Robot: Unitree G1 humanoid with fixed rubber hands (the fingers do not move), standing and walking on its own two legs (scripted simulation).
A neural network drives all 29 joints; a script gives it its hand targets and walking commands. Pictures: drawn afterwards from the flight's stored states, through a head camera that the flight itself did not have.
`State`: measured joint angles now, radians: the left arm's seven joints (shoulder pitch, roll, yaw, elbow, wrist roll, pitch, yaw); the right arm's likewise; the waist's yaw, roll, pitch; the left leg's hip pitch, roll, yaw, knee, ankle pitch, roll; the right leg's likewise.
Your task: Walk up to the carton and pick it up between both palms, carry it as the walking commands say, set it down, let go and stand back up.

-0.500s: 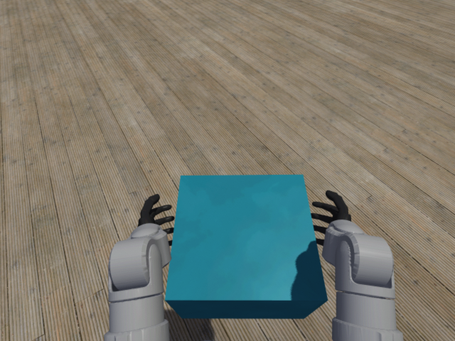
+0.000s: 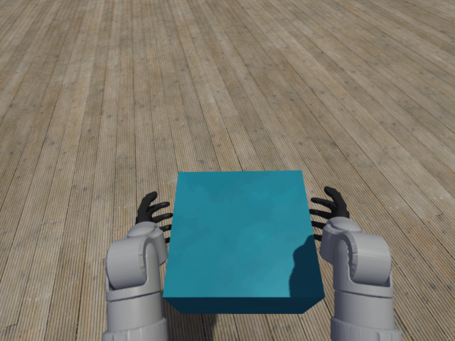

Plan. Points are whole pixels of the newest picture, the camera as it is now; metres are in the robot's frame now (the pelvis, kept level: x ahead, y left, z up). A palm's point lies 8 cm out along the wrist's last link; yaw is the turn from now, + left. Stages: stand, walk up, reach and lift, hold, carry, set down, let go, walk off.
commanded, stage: carry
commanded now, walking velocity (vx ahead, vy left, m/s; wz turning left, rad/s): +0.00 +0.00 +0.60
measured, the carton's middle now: (240, 243) +0.32 +0.00 -0.01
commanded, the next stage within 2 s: none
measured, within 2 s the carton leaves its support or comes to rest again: neither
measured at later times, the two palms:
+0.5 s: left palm out of the picture +0.08 +0.26 +0.07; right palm (267, 312) +0.18 -0.03 +0.06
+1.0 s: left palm out of the picture -0.15 +0.33 +0.07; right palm out of the picture +0.04 +0.09 +0.05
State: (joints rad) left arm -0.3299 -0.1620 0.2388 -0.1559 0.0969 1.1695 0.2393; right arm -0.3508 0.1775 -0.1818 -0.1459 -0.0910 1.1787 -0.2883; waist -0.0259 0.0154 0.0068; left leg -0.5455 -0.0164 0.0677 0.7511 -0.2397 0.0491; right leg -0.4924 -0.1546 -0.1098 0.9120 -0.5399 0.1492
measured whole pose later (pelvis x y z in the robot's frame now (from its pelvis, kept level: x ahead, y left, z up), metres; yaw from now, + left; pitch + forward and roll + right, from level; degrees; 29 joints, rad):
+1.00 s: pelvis -0.28 +0.04 +0.00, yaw +35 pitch +1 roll +1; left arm -0.27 -0.16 0.19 -0.12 0.01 1.18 0.34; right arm -0.29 0.16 -0.19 -0.13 -0.10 1.20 -0.26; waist 0.04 0.05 0.01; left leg -0.58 -0.05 0.00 0.80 -0.33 0.01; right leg -0.46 -0.12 -0.15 0.79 -0.33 0.01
